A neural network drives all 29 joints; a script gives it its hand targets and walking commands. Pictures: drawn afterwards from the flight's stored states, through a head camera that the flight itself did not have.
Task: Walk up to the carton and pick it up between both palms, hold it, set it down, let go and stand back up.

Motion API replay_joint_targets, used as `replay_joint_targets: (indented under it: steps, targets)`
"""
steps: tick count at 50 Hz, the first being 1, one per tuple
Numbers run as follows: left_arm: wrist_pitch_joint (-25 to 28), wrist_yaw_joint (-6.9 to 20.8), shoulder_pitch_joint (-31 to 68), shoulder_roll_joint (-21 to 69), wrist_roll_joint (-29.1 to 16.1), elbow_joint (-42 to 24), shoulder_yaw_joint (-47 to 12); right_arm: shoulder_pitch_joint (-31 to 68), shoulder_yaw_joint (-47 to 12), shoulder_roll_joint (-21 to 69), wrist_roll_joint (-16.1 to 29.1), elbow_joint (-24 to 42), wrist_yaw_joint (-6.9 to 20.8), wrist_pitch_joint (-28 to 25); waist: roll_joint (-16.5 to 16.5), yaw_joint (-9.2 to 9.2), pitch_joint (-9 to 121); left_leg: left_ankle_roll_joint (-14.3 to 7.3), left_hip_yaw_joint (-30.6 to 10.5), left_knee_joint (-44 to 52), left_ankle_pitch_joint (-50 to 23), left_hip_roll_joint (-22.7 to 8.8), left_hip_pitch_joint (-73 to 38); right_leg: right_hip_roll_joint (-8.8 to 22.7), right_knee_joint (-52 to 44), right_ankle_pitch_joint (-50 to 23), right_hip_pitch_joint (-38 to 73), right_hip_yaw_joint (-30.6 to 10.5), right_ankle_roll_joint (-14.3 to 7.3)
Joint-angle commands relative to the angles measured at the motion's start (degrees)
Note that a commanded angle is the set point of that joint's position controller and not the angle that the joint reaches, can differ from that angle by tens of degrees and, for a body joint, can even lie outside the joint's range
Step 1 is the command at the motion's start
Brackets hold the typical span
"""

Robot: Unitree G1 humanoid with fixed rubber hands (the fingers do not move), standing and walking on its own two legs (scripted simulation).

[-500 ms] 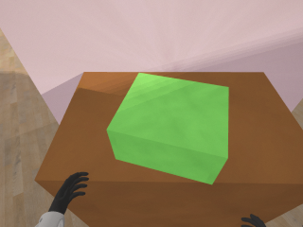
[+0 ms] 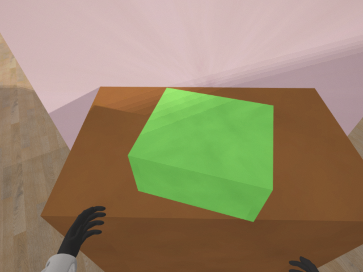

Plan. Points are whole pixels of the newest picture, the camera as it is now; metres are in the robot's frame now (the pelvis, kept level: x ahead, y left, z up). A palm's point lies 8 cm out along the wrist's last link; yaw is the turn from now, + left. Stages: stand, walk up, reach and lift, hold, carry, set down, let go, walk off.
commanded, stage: stand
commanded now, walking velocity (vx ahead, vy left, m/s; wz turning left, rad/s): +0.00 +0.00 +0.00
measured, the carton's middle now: (205, 148) +0.45 -0.02 +0.00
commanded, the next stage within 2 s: none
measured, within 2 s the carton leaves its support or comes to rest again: neither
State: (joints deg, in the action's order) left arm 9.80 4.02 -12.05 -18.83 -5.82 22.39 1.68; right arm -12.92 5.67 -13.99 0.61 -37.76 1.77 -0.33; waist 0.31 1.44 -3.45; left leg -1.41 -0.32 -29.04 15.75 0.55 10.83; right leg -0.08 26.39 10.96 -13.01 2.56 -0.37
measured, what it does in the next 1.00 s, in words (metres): stands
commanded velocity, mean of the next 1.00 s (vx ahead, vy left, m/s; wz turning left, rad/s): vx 0.00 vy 0.00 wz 0.00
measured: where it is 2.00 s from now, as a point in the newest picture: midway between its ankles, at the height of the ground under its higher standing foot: outside the picture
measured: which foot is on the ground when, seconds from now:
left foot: down 0.00-1.00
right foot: down 0.00-1.00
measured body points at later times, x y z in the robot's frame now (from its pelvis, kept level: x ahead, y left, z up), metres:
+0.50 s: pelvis +0.00 +0.00 +0.00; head +0.01 +0.01 +0.45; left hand +0.20 +0.26 -0.02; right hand +0.14 -0.26 -0.09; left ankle +0.00 +0.11 -0.74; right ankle +0.04 -0.11 -0.74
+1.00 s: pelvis +0.00 +0.00 +0.00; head +0.01 +0.01 +0.45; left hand +0.20 +0.26 -0.02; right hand +0.14 -0.27 -0.09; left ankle +0.00 +0.11 -0.74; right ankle +0.04 -0.11 -0.74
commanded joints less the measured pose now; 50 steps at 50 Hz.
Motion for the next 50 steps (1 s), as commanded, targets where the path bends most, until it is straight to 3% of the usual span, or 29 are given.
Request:
replay_joint_targets:
  steps: [1,3,4,5,9,10,12,14,18,21,23,24,25,27,29,30,31,32,33,34,36,38,39,42,43,44,46,48,50]
  targets:
    - [-4.4,-4.46,2.9,-12.53,8.73,4.9,4.02,5.6,3.05,-16.84,-2.14,2.74,0.36,-2.66,-7.83,-0.81,3.75,-2.58,-5.55,6.02,3.81,-5.41,2.28,6.6,-4.8,11.89,-3.92,-8.32,-2.46]
    - [-4.08,-4.42,2.89,-13.01,8.77,4.84,4.32,5.52,3.08,-17.05,-1.84,2.93,0.46,-2.49,-9.45,-0.77,3.45,-2.46,-5.83,5.82,3.76,-5.87,2.93,6.71,-5.3,12.19,-3.46,-8.72,-2.43]
    - [-4.26,-4.42,2.51,-12.49,8.86,5.6,4.1,5.47,2.86,-16.31,-2.09,2.47,0.57,-2.48,-7.27,-1.02,3.29,-2.6,-5.81,6.68,4.01,-5.5,3.11,6.74,-4.85,11.2,-2.85,-8.36,-2.35]
    - [-4.44,-4.71,1.81,-13.83,8.87,5.66,4.46,4.59,3.08,-17.0,-2.05,2.58,0.54,-2.58,-9.27,-0.44,3.22,-2.85,-6.41,6.35,4.69,-5.58,4.33,6.69,-4.78,11.92,-1.87,-8.77,-2.32]
    - [-4.56,-4.67,1.98,-12.79,9.06,5.52,3.87,3.98,2.76,-16.68,-2.01,2.07,0.35,-2.5,-9.68,-1.22,1.8,-2.45,-5.39,5.97,2.68,-5.31,2.71,6.95,-6.6,14.64,-4.7,-9.08,-2.34]
    - [-4.25,-4.78,1.56,-13.71,8.94,5.64,4.48,3.64,2.95,-16.64,-2.02,1.95,0.55,-2.36,-9.01,-0.48,2.54,-2.75,-5.44,5.99,4.09,-4.94,3.09,7.43,-6.68,16.28,-3.97,-9.59,-2.35]
    - [-4.5,-4.88,3.46,-13.6,8.85,5.02,4.22,3.7,2.52,-16.38,-1.88,2.35,0.36,-2.75,-7.55,-1.71,2.45,-2.34,-5.63,5.67,5.3,-5.1,4.29,6.86,-6.44,15.95,-3.86,-9.59,-2.53]
    - [-4.25,-4.86,1.6,-14.36,9.0,5.61,4.5,5.74,1.71,-15.1,-2.67,2.59,0.32,-2.38,-8.26,-0.23,2.01,-2.84,-5.23,5.44,5.84,-4.74,4.88,6.99,-6.33,17.19,-4.53,-9.59,-2.24]
    - [-4.37,-4.77,2.41,-14.2,9.03,5.49,4.43,5.43,2.35,-15.52,-2.56,2.62,0.46,-2.47,-10.03,-0.76,2.0,-2.61,-5.39,5.91,4.67,-4.84,2.88,6.64,-6.79,19.0,-6.21,-9.15,-2.29]
    - [-4.52,-4.49,1.75,-14.33,9.17,6.04,4.4,4.56,2.92,-17.2,-2.25,1.86,0.42,-2.3,-9.27,-0.68,1.42,-2.46,-5.72,5.76,7.45,-4.89,4.32,6.73,-6.42,19.72,-6.02,-8.98,-2.17]
    - [-4.31,-4.67,1.69,-13.58,8.83,5.44,4.33,5.56,2.84,-17.07,-2.2,2.32,0.5,-2.39,-8.57,0.34,2.0,-2.65,-5.39,5.33,6.3,-4.9,4.55,6.91,-6.14,16.57,-4.54,-9.53,-2.29]
    - [-4.25,-4.87,2.41,-13.51,8.9,5.67,4.06,5.61,2.59,-16.33,-2.05,2.6,0.32,-2.58,-7.07,-0.64,1.75,-2.71,-4.88,5.09,5.14,-4.63,3.5,7.45,-6.68,16.96,-5.51,-9.96,-2.6]
    - [-4.06,-4.72,1.93,-13.6,8.9,5.35,4.12,4.79,2.54,-16.05,-2.11,2.18,0.57,-2.58,-8.3,-0.55,2.65,-2.76,-5.84,5.2,6.81,-5.01,4.74,7.08,-5.81,17.28,-5.02,-9.93,-2.42]
    - [-4.22,-4.83,2.24,-13.5,9.14,5.65,4.29,5.43,2.73,-16.46,-1.79,1.84,0.49,-2.7,-9.05,-0.8,3.33,-2.52,-5.69,4.81,2.97,-5.18,2.41,6.78,-5.4,13.29,-4.31,-9.06,-2.61]
    - [-4.11,-4.8,3.26,-13.9,8.97,4.76,4.4,5.35,2.6,-16.63,-2.14,2.62,0.32,-2.3,-7.3,-0.65,3.0,-2.85,-4.91,4.86,4.35,-4.8,4.97,7.49,-5.51,13.62,-2.78,-9.87,-2.5]
    - [-4.18,-4.57,2.81,-13.95,9.04,5.38,4.27,5.14,2.61,-16.5,-1.86,2.14,0.41,-2.41,-10.54,-1.13,2.9,-2.98,-5.3,4.88,3.5,-5.21,3.76,7.05,-6.01,15.04,-3.61,-9.52,-2.62]
    - [-4.35,-4.66,2.46,-13.67,8.83,5.62,4.26,4.83,2.91,-17.18,-2.13,2.09,0.48,-2.36,-7.73,-0.84,2.4,-2.75,-4.33,4.27,3.63,-4.61,3.8,7.21,-7.01,14.3,-3.76,-9.95,-2.3]
    - [-4.22,-5.0,1.96,-14.5,9.31,5.65,4.45,4.22,2.69,-16.71,-2.16,1.76,0.51,-2.35,-8.26,-0.49,2.26,-2.77,-5.0,5.01,4.69,-4.42,4.59,7.77,-7.28,17.01,-3.65,-10.4,-2.54]
    - [-4.43,-4.86,3.38,-14.55,9.16,5.5,4.4,4.21,2.51,-16.32,-2.02,2.1,0.37,-2.41,-9.8,-1.61,2.4,-2.4,-4.71,4.65,4.56,-4.51,3.15,7.96,-7.4,18.5,-5.74,-10.41,-2.52]
    - [-4.36,-4.73,3.53,-13.58,9.07,5.39,4.38,4.32,3.0,-17.69,-1.99,1.47,0.32,-2.4,-8.74,-1.35,1.82,-2.65,-4.98,4.67,4.66,-4.69,3.38,7.3,-7.05,17.8,-5.74,-10.03,-2.49]
    - [-4.1,-4.78,2.01,-14.34,9.11,5.93,4.37,4.84,2.63,-16.42,-2.41,1.97,0.61,-2.19,-10.98,-0.25,0.55,-3.08,-5.81,5.38,6.55,-4.61,6.04,6.93,-6.68,18.29,-5.0,-9.64,-2.19]
    - [-4.51,-4.75,3.55,-14.1,8.94,5.43,4.13,4.19,2.56,-16.09,-2.06,1.84,0.45,-2.57,-7.86,-1.46,1.09,-2.6,-4.5,5.03,6.38,-4.38,3.87,7.09,-7.93,19.84,-5.82,-10.07,-2.09]
    - [-4.36,-4.55,2.26,-14.32,8.75,5.6,4.39,5.27,2.43,-16.1,-2.26,2.05,0.41,-2.54,-8.46,-0.4,0.59,-3.0,-5.2,4.79,7.05,-4.72,5.51,7.24,-6.85,18.07,-5.78,-10.02,-2.18]
    - [-4.47,-4.8,3.66,-13.88,9.21,5.67,4.21,4.5,2.71,-16.54,-2.13,2.14,0.49,-2.17,-9.82,-1.1,1.9,-2.9,-5.1,5.52,6.85,-4.52,3.94,6.98,-6.7,18.94,-5.52,-9.81,-2.11]
    - [-4.56,-4.81,2.28,-14.42,9.1,5.56,4.53,5.56,2.68,-16.59,-2.31,2.02,0.59,-1.97,-8.76,0.01,1.25,-3.07,-5.44,5.11,7.93,-4.45,4.79,7.02,-6.9,19.3,-5.56,-9.84,-1.97]
    - [-4.45,-4.84,1.5,-14.66,9.12,5.86,4.67,3.92,2.68,-16.38,-2.3,2.05,0.51,-2.14,-10.25,-0.5,0.54,-3.06,-5.1,5.72,5.94,-4.64,4.21,7.42,-7.43,20.14,-5.73,-10.35,-2.35]
    - [-4.3,-4.54,1.98,-13.19,8.47,5.23,4.19,5.07,2.71,-17.38,-2.32,2.19,0.39,-2.4,-7.54,-0.47,2.66,-3.09,-6.44,6.04,7.97,-5.34,4.94,6.82,-5.34,16.77,-3.8,-9.09,-2.35]
    - [-3.89,-4.81,2.65,-13.94,9.12,5.63,4.41,6.14,2.45,-16.02,-2.19,2.43,0.53,-2.39,-7.55,-0.1,2.78,-2.83,-5.51,6.05,5.69,-4.77,4.64,6.87,-5.28,15.53,-3.69,-8.84,-2.25]
    - [-4.0,-4.65,2.61,-13.61,9.02,5.13,4.15,4.72,2.23,-16.12,-2.0,2.42,0.53,-2.54,-7.91,-0.97,1.88,-2.73,-5.67,5.58,5.87,-5.1,3.73,6.8,-5.65,16.73,-5.59,-9.19,-2.37]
